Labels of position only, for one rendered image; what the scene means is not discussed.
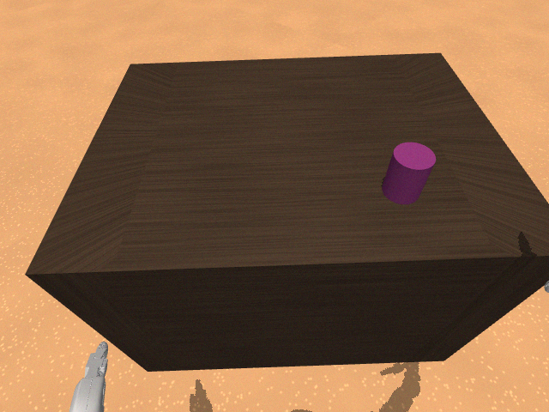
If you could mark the left robot hand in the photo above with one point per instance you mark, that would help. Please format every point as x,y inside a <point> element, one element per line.
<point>89,393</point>

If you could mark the can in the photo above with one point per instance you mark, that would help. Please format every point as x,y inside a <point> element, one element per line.
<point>409,168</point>

